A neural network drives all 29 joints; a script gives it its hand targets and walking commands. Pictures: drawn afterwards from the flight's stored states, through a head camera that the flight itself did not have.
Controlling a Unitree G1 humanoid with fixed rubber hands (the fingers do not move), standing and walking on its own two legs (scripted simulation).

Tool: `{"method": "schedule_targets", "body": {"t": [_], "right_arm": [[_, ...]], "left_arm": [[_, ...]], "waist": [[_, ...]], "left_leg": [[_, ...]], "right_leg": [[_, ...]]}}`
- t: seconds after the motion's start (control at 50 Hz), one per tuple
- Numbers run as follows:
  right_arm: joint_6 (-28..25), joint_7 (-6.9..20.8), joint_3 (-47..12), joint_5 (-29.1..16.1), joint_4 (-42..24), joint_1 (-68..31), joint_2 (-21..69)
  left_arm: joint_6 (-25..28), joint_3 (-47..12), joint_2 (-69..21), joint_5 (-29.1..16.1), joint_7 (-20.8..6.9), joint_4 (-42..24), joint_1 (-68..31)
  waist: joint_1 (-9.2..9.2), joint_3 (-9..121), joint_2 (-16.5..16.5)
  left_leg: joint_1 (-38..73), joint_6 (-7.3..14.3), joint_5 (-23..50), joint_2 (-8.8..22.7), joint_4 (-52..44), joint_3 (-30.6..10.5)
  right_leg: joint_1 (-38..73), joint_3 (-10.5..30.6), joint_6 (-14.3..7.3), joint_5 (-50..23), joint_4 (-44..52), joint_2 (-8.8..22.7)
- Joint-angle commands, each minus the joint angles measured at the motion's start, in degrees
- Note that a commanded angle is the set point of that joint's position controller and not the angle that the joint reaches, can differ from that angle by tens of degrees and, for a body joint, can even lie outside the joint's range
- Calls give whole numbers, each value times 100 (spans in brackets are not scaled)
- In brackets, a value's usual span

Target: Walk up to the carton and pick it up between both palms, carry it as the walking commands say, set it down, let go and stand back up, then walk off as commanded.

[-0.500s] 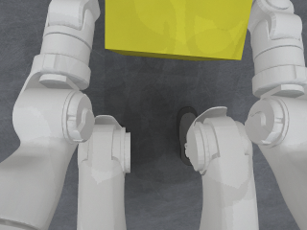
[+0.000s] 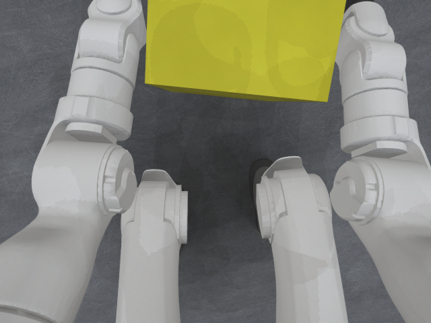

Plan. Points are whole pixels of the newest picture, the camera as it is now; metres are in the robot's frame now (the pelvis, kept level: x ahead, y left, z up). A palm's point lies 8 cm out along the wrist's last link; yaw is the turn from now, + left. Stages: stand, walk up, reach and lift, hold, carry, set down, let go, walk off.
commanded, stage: reach and lift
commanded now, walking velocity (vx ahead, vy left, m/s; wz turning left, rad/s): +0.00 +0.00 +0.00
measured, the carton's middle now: (234, 14) +0.54 -0.06 -0.22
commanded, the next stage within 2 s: none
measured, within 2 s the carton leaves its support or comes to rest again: neither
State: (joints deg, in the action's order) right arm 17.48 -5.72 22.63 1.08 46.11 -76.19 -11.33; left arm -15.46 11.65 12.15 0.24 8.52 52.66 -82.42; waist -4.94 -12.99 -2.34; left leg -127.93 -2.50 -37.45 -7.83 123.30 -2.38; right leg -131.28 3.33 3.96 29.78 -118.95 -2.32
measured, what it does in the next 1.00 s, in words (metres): rises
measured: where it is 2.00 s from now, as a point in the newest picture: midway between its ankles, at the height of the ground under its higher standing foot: (219, 222)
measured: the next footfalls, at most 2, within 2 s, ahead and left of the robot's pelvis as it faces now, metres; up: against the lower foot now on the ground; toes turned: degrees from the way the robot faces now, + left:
none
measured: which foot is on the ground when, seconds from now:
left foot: down 0.00-1.00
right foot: down 0.00-1.00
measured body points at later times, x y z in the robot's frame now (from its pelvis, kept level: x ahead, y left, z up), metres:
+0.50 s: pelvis +0.00 -0.01 +0.04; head +0.35 -0.03 +0.32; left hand +0.58 +0.09 -0.09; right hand +0.53 -0.22 -0.10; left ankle +0.08 +0.12 -0.36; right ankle +0.12 -0.14 -0.36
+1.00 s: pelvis +0.00 +0.00 +0.09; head +0.32 -0.02 +0.41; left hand +0.56 +0.09 -0.01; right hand +0.51 -0.22 -0.02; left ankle +0.08 +0.12 -0.36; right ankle +0.12 -0.14 -0.36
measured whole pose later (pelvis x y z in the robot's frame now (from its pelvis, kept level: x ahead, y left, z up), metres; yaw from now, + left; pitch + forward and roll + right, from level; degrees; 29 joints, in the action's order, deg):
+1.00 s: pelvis +0.00 +0.00 +0.09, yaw +0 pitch +45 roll +0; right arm 23.8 -3.0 28.8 9.0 37.9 -67.1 -4.5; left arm -20.0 21.2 6.1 8.4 3.9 46.7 -72.7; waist -4.2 0.2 -2.7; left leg -116.4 -2.9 -32.7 -8.2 104.3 -4.2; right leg -119.4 4.6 4.0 26.2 -100.8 -4.2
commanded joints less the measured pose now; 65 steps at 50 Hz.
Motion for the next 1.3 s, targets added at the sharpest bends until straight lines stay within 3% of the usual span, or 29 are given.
{"method": "schedule_targets", "body": {"t": [0.0, 0.12, 0.3, 0.5, 0.68, 0.86, 1.04, 1.28], "right_arm": [[-210, 1690, -2487, -642, -1113, -4592, 5159], [-44, 1670, -2364, -453, -1033, -4610, 5450], [161, 1673, -2402, -379, -1099, -4461, 5836], [271, 1654, -2756, -548, -1567, -4256, 6054], [296, 1722, -2477, -295, -1256, -3709, 6097], [327, 1763, -2360, -156, -1196, -3661, 6231], [410, 1747, -2517, -194, -1286, -3535, 6534], [453, 1734, -2549, -142, -1235, -3089, 6799]], "left_arm": [[95, -1907, -5892, -530, -1498, -743, -3594], [-74, -1497, -5959, -256, -1664, -393, -3447], [-237, -1367, -6040, -70, -1816, -532, -3353], [-323, -1937, -6412, -336, -1793, -1148, -3288], [-345, -1780, -6578, -165, -1776, -923, -2844], [-367, -1456, -6615, 72, -1801, -711, -2670], [-425, -1510, -6790, 73, -1877, -812, -2550], [-435, -1572, -6980, 108, -1951, -852, -2187]], "waist": [[-446, 7916, -206], [-350, 7691, 31], [-171, 7983, 133], [-255, 9111, -64], [-312, 8364, -281], [-217, 8235, -148], [-178, 8562, -8], [-170, 8481, -52]], "left_leg": [[3209, 123, 2178, -198, -1250, 639], [2808, 179, 1796, -208, -1464, 709], [2697, 189, 1873, -224, -1695, 748], [3533, 98, 2558, -271, -1929, 696], [3828, 25, 2429, -273, -2394, 620], [3911, 59, 2121, -303, -2801, 627], [4137, 74, 2127, -338, -3143, 650], [4420, 53, 2169, -363, -3630, 631]], "right_leg": [[4711, -1010, -215, -2389, 661, -352], [4962, -995, -167, -2177, 921, -373], [5344, -923, -136, -2430, 1152, -414], [5850, -945, -140, -3032, 1362, -476], [5279, -1004, -148, -2596, 1836, -489], [5458, -996, -116, -2276, 2250, -496], [6018, -965, -82, -2369, 2614, -531], [6397, -921, -79, -2415, 3102, -570]]}}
